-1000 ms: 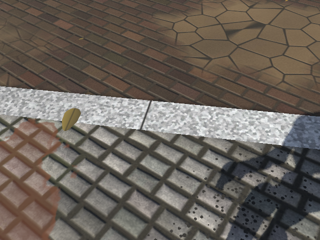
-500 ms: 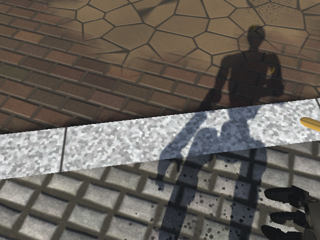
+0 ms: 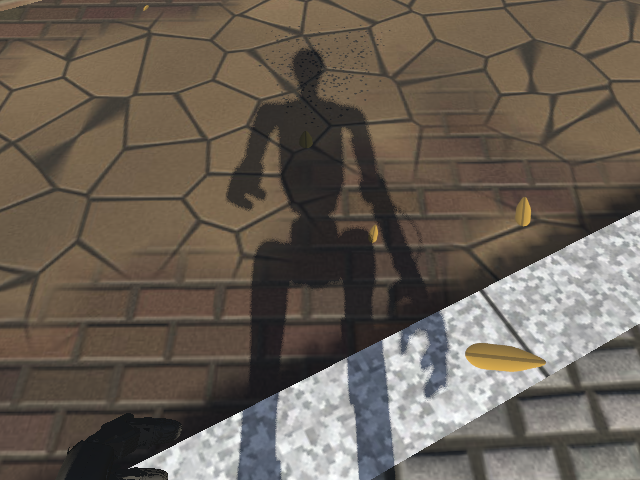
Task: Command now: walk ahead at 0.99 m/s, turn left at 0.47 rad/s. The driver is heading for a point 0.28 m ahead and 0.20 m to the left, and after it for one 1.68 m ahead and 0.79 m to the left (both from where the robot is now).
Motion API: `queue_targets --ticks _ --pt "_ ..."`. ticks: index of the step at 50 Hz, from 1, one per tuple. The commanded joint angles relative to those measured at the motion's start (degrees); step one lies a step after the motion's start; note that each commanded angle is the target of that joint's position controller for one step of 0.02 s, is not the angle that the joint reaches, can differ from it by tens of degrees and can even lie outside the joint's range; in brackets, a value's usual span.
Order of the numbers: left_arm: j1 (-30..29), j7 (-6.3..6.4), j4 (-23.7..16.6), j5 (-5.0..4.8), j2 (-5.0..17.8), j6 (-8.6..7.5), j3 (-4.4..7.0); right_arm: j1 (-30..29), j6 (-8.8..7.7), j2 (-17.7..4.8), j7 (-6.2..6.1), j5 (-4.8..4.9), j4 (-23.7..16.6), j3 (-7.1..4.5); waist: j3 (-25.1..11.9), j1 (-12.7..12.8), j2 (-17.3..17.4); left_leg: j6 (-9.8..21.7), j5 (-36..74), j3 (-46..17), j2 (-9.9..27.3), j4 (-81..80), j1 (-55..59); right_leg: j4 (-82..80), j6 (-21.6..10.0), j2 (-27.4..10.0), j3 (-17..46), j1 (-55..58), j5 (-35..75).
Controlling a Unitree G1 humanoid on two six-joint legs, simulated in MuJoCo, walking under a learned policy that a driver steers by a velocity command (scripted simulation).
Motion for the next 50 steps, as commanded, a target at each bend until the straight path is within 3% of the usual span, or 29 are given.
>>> queue_targets --ticks 1,2,4,7,9,10,11,12,13,15,16,17,18,19,20,21,22,23,24,26,29,30,32,33,35,38,44,46,50 --pt "19.57 1.32 4.18 -0.91 10.88 -0.29 4.96 -7.98 -0.98 -8.14 -0.31 0.60 -8.60 -2.04 -9.53 11.11 -3.28 3.08 8.97 -3.72 2.04 21.68 -38.88 -23.24 -5.43 -20.56 31.98 39.64 -15.62" --pt "18.14 1.12 4.75 -0.75 8.53 -0.83 4.57 -8.38 -0.47 -6.78 0.01 0.07 -7.44 -1.98 -5.73 9.15 -1.76 2.67 9.98 -4.26 3.72 19.42 -36.73 -23.96 -4.15 -18.05 25.04 33.83 -6.18" --pt "17.49 1.43 6.00 -1.89 6.10 -1.66 3.99 -6.15 1.86 -4.65 1.08 -1.09 -6.85 -1.98 -4.23 5.48 -4.88 1.63 10.32 -3.53 5.20 18.00 -32.64 -27.78 -3.76 -16.29 17.06 26.37 -4.56" --pt "18.89 1.15 8.67 -3.40 3.70 -3.02 3.60 -13.67 4.18 -2.61 2.10 -1.37 -9.53 -2.00 1.13 4.61 -2.37 1.25 13.64 -2.14 6.47 15.29 -38.94 -31.63 -1.54 -13.96 5.55 25.49 3.76" --pt "18.60 1.27 9.58 -3.09 2.58 -3.62 3.22 -19.59 4.25 -1.59 2.70 -1.60 -12.76 -1.43 5.42 3.57 -3.10 1.21 20.22 0.99 5.74 8.66 -39.50 -31.85 -0.70 -11.94 -3.02 22.38 19.58" --pt "17.80 1.45 9.65 -3.02 2.28 -3.72 3.06 -21.41 4.08 -1.08 2.85 -1.89 -13.61 -1.06 6.48 2.96 -3.22 1.35 23.94 3.12 4.53 3.37 -37.48 -30.47 -0.37 -10.42 -6.97 20.68 27.73" --pt "15.99 1.94 9.38 -2.92 2.21 -3.58 2.89 -21.53 4.05 -1.35 3.04 -1.30 -12.75 -1.00 4.85 2.84 -1.54 1.62 27.81 6.26 1.54 -1.81 -33.18 -29.68 0.91 -6.78 -10.92 20.40 32.45" --pt "17.04 2.21 9.26 -3.50 4.28 -4.07 3.05 -23.12 3.45 -0.52 3.77 -1.79 -14.51 -0.44 6.46 2.17 -1.51 2.18 31.00 8.18 1.35 -11.00 -29.05 -27.76 1.33 -8.61 -12.25 18.33 38.00" --pt "17.41 2.76 9.43 -4.03 6.16 -4.10 3.48 -23.87 2.87 -2.04 4.66 -2.12 -14.25 -0.71 6.93 2.25 0.38 2.17 33.97 11.56 -1.59 -17.44 -25.01 -25.41 2.19 -8.29 -12.98 18.83 42.64" --pt "17.52 3.79 8.94 -4.33 11.05 -3.34 4.89 -15.39 2.80 -4.53 4.56 -2.26 -11.14 -1.72 -0.13 -0.81 -3.35 3.37 31.61 13.18 -7.44 -18.44 -11.33 -14.39 3.10 -9.24 -12.52 20.97 53.85" --pt "15.82 3.84 7.71 -4.52 12.28 -2.69 5.25 -5.11 2.57 -7.47 3.88 -2.26 -8.39 -3.14 -6.78 -5.82 -3.57 5.01 33.13 13.61 -10.15 -14.45 1.46 -0.68 3.18 -10.12 -12.10 18.42 61.16" --pt "10.49 3.52 6.41 -5.27 12.90 -2.58 5.54 10.18 3.04 -10.36 2.52 -2.45 -3.97 -4.88 -14.07 -13.61 -4.27 7.77 35.96 8.06 -8.90 -10.46 17.14 17.33 4.27 -11.46 -9.66 11.59 55.11" --pt "7.21 2.20 6.08 -6.52 10.99 -2.38 5.82 8.93 3.59 -13.90 0.76 -1.08 -3.81 -6.26 -9.47 -13.64 4.58 10.91 40.20 0.02 -4.97 -21.03 18.34 39.25 6.20 -1.73 -9.20 3.69 7.54" --pt "24.26 2.55 4.32 -5.20 5.10 -1.51 4.19 -2.32 3.98 -20.69 0.35 -2.36 -7.46 -7.01 -10.95 1.54 16.96 18.44 85.72 -18.41 8.72 -19.21 23.28 59.47 8.26 3.48 -5.67 -8.61 -26.39" --pt "22.51 3.17 1.88 -3.03 7.18 -1.49 3.67 -3.04 3.91 -20.87 0.25 -1.19 -11.28 -7.47 -20.73 -0.34 9.11 23.42 77.12 -31.00 12.85 -27.54 24.66 58.31 8.40 3.31 5.03 -11.30 -22.28" --pt "21.10 3.39 1.65 -2.53 7.73 -1.10 3.40 -7.24 4.20 -18.68 -0.45 -0.82 -12.61 -7.10 -15.72 2.75 0.94 22.17 62.70 -33.69 12.30 -32.95 15.81 53.08 7.85 1.08 7.33 -10.11 -19.14" --pt "20.63 3.30 1.41 -2.23 7.82 -0.34 3.08 -13.37 4.78 -16.06 -1.21 -1.21 -14.08 -6.48 -10.97 6.14 -1.66 22.29 39.06 -35.59 11.55 -38.50 7.27 48.28 7.68 -0.12 8.03 -10.83 -17.23" --pt "18.26 3.77 1.88 -0.90 8.87 0.87 3.48 -14.57 4.36 -13.75 -1.16 -0.61 -14.36 -5.82 -6.50 6.62 -4.89 19.49 39.61 -34.09 9.75 -39.71 -1.02 42.76 7.59 -2.03 8.05 -7.53 -15.08" --pt "17.36 4.20 1.36 -0.24 8.55 2.49 3.56 -14.28 3.88 -12.40 -1.07 -0.19 -13.93 -5.35 -5.16 7.66 -5.37 18.25 45.86 -30.72 7.54 -39.43 -7.01 38.25 7.99 -3.14 8.23 -3.18 -14.74" --pt "14.73 4.75 0.05 -0.47 6.91 4.62 3.08 -14.72 3.35 -12.78 -0.82 -0.32 -13.46 -5.43 -6.29 8.29 -6.80 16.15 47.82 -24.74 3.85 -39.28 -14.73 29.00 8.70 -4.30 7.78 3.53 -14.44" --pt "10.67 4.44 -2.43 -1.21 4.47 5.25 2.26 -13.26 4.03 -13.57 -1.15 -0.66 -13.04 -6.16 -10.19 6.60 -3.28 11.29 59.25 -20.93 -0.12 -34.74 -11.80 23.28 7.92 -2.28 6.79 3.41 -5.07" --pt "11.21 4.06 -2.11 -1.22 4.92 5.00 2.31 -14.10 4.49 -13.25 -1.43 -1.04 -14.06 -6.24 -12.13 6.32 -2.15 9.23 57.92 -20.55 -1.14 -33.23 -10.61 25.38 6.82 -1.93 6.44 2.83 2.07" --pt "8.07 3.50 -3.58 -0.80 5.73 4.96 2.39 -14.26 5.81 -13.29 -2.12 -0.51 -15.17 -6.49 -11.74 5.06 0.04 6.76 52.01 -23.25 -2.79 -32.15 -9.03 25.50 6.00 -1.26 7.62 -0.85 2.79" --pt "5.85 3.45 -4.44 -1.05 6.07 4.98 2.43 -12.53 6.16 -13.74 -2.13 -0.40 -14.82 -6.61 -10.48 4.07 0.70 6.67 44.62 -24.74 -3.84 -32.62 -7.33 23.75 6.10 -0.40 8.54 -3.98 4.57" --pt "3.32 3.52 -5.19 -1.47 8.22 4.44 3.23 -9.22 5.90 -14.11 -2.55 -0.78 -14.01 -7.08 -7.81 2.45 2.43 10.59 35.36 -32.35 -1.66 -31.96 1.84 22.13 6.20 -0.27 13.98 -13.85 3.38" --pt "0.76 3.72 -5.74 -1.62 9.80 3.67 3.63 -9.23 5.59 -13.97 -2.30 -1.28 -14.96 -7.18 -5.68 1.52 2.99 13.11 35.56 -37.00 -0.10 -30.48 4.94 19.16 6.57 1.01 16.25 -16.52 -0.24" --pt "0.24 2.12 -6.59 -1.74 9.22 3.34 3.41 -12.10 5.79 -14.37 -2.20 -1.61 -15.95 -6.51 -4.88 1.63 5.41 11.37 29.54 -38.30 -3.96 -26.70 -3.16 8.61 5.96 4.33 15.02 -7.21 2.67" --pt "0.20 1.57 -7.13 -1.81 8.27 2.95 2.94 -13.23 5.84 -12.80 -2.56 -1.42 -15.59 -5.79 -4.57 1.55 6.19 8.84 19.78 -37.49 -6.38 -25.00 -6.68 -1.93 5.59 4.05 14.75 -0.62 8.53" --pt "5.78 2.16 -4.20 -4.40 6.00 2.46 2.87 -15.69 6.16 -10.71 -4.10 -2.35 -15.08 -4.50 -3.55 2.93 3.27 3.80 8.98 -33.18 -12.34 -16.15 -15.55 -26.10 5.27 -0.73 15.02 21.34 28.42"
Velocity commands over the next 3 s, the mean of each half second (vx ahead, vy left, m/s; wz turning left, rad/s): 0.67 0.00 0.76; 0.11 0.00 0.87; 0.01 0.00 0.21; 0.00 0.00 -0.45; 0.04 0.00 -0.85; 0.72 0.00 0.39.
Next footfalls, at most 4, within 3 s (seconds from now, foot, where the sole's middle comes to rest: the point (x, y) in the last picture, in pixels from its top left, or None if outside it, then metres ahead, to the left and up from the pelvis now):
0.36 left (261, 446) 0.52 0.10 -0.75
1.06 right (293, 367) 0.74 0.03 -0.86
1.62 left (294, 442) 0.52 0.04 -0.75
2.26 right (342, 379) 0.65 -0.08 -0.75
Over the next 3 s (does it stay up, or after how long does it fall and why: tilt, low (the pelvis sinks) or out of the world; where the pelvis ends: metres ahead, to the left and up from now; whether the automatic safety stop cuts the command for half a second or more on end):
stays up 0.79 0.23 -0.08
